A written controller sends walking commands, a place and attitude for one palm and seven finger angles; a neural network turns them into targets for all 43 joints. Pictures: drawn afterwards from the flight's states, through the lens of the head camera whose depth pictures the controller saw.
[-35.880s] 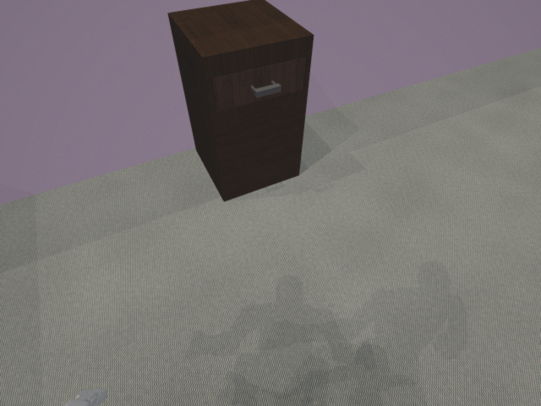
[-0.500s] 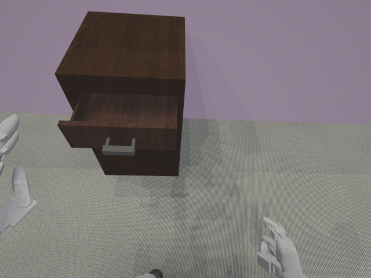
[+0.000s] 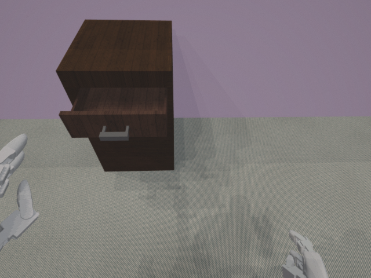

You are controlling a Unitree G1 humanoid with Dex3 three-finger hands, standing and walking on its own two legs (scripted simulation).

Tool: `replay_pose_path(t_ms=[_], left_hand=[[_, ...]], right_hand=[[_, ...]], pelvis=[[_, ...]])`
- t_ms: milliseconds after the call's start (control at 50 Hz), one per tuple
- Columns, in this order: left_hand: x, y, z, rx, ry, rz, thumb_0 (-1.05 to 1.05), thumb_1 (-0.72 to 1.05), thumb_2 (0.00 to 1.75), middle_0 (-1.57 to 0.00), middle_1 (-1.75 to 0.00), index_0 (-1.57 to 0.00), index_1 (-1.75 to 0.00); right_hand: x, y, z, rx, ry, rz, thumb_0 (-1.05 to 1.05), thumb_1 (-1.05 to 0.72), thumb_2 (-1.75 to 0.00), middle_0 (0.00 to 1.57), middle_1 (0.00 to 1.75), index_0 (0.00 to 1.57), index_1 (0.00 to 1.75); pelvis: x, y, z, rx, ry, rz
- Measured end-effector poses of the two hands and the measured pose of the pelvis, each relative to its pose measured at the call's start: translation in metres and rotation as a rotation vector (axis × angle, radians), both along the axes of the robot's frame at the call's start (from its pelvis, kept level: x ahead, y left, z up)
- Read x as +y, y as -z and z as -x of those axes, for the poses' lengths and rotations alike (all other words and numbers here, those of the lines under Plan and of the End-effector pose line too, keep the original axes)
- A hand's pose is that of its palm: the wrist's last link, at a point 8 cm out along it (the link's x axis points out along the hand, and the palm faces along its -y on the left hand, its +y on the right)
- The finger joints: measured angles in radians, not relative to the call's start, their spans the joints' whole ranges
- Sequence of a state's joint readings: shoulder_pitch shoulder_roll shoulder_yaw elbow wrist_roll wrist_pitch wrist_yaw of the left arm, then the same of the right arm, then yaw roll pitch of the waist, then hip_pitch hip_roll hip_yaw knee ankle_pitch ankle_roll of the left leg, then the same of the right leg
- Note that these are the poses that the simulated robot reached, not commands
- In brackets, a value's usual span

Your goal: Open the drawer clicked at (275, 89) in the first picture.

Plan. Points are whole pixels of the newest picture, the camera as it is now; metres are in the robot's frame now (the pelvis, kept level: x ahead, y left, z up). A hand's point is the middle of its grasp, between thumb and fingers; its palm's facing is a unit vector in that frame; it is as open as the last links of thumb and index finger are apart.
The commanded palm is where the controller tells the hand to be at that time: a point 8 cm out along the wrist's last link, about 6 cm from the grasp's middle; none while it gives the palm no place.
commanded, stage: stop stepping back and stand still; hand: left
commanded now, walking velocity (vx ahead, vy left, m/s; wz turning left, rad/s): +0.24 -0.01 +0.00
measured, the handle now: (115, 132) +0.64 +0.28 -0.18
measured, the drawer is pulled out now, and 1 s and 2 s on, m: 0.15 0.15 0.15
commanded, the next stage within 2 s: let the arm hang, fingers relaxed in 1.34 s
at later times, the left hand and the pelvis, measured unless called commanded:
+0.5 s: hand (30, 213) +0.19 +0.23 +0.16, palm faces +0.36 -0.83 -0.42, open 7.4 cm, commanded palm +0.13 +0.28 +0.18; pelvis +0.00 +0.00 +0.00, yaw +1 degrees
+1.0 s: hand (11, 210) +0.20 +0.26 +0.15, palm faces +0.32 -0.83 -0.46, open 7.4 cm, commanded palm +0.14 +0.30 +0.18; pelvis +0.01 +0.02 +0.01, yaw +0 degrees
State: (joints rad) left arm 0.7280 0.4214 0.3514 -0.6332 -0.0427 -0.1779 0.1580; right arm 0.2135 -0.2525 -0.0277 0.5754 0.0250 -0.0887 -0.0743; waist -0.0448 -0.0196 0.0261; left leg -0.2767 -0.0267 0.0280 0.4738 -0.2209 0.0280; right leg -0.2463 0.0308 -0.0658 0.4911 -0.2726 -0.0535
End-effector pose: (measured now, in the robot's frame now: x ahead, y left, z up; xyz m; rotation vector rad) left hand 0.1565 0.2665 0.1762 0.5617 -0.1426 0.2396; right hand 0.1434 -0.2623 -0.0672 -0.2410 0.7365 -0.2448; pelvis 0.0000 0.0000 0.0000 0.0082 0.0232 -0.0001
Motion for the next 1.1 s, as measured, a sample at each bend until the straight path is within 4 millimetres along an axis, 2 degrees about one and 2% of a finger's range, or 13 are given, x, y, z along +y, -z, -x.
replay_pose_path(t_ms=[80, 140, 280, 360, 460, 580, 660, 780, 960, 1100], left_hand=[[0.003, -0.007, 0.021, -0.062, -0.036, -0.006, 0.01, 0.89, 0.90, -0.22, -0.30, -0.22, -0.30], [0.008, -0.005, 0.029, -0.097, -0.081, 0.009, 0.01, 0.89, 0.90, -0.22, -0.30, -0.22, -0.30], [0.010, 0.004, 0.029, -0.075, -0.155, 0.030, 0.01, 0.89, 0.90, -0.21, -0.30, -0.21, -0.30], [0.002, 0.002, 0.024, -0.085, -0.127, 0.062, 0.01, 0.89, 0.90, -0.21, -0.30, -0.21, -0.30], [-0.001, 0.000, 0.011, -0.102, -0.081, 0.080, 0.01, 0.89, 0.90, -0.21, -0.30, -0.21, -0.30], [0.009, 0.003, -0.005, -0.055, -0.047, 0.040, 0.01, 0.89, 0.90, -0.21, -0.30, -0.21, -0.30], [0.016, 0.003, -0.012, -0.028, -0.039, 0.023, 0.01, 0.89, 0.90, -0.21, -0.30, -0.21, -0.30], [0.019, 0.005, -0.014, -0.017, -0.027, 0.042, 0.01, 0.89, 0.90, -0.21, -0.30, -0.21, -0.30], [0.030, 0.002, -0.005, -0.012, -0.056, 0.050, 0.01, 0.89, 0.90, -0.22, -0.30, -0.21, -0.30], [0.037, 0.005, 0.001, -0.001, -0.076, 0.066, 0.01, 0.89, 0.90, -0.21, -0.30, -0.21, -0.30]], right_hand=[[0.012, 0.004, 0.008, -0.010, -0.033, -0.008, 0.02, -0.90, -0.89, 0.20, 0.30, 0.19, 0.30], [0.022, 0.012, 0.014, -0.003, -0.048, -0.017, 0.02, -0.90, -0.89, 0.20, 0.30, 0.20, 0.30], [0.042, 0.029, 0.024, 0.013, -0.066, -0.102, 0.02, -0.90, -0.89, 0.20, 0.30, 0.20, 0.30], [0.042, 0.032, 0.024, 0.054, -0.081, -0.131, 0.02, -0.90, -0.89, 0.21, 0.30, 0.20, 0.30], [0.031, 0.020, 0.016, 0.059, -0.076, -0.093, 0.02, -0.90, -0.89, 0.21, 0.30, 0.20, 0.30], [0.020, 0.008, -0.007, 0.022, -0.046, -0.038, 0.02, -0.90, -0.89, 0.20, 0.30, 0.20, 0.30], [0.024, 0.000, -0.024, -0.018, -0.046, -0.034, 0.02, -0.90, -0.89, 0.20, 0.30, 0.20, 0.30], [0.040, -0.007, -0.040, -0.052, -0.073, -0.048, 0.02, -0.90, -0.89, 0.20, 0.30, 0.20, 0.30], [0.066, -0.002, -0.039, -0.029, -0.109, -0.085, 0.01, -0.90, -0.89, 0.20, 0.30, 0.20, 0.30], [0.073, 0.003, -0.027, 0.006, -0.111, -0.086, 0.02, -0.90, -0.89, 0.21, 0.30, 0.20, 0.30]], pelvis=[[0.002, 0.001, 0.009, -0.003, -0.009, 0.014], [0.005, 0.004, 0.013, -0.015, -0.006, 0.014], [-0.001, 0.005, 0.013, -0.030, -0.025, -0.001], [-0.006, 0.002, 0.008, -0.027, -0.021, 0.000], [-0.006, -0.003, 0.000, -0.022, -0.020, -0.008], [0.002, -0.002, -0.007, -0.021, -0.008, 0.002], [0.006, -0.003, -0.011, -0.017, -0.001, 0.006], [0.013, -0.004, -0.013, -0.016, 0.002, 0.010], [0.021, -0.006, -0.010, -0.012, -0.007, 0.015], [0.027, -0.007, -0.005, -0.010, -0.009, 0.019]])
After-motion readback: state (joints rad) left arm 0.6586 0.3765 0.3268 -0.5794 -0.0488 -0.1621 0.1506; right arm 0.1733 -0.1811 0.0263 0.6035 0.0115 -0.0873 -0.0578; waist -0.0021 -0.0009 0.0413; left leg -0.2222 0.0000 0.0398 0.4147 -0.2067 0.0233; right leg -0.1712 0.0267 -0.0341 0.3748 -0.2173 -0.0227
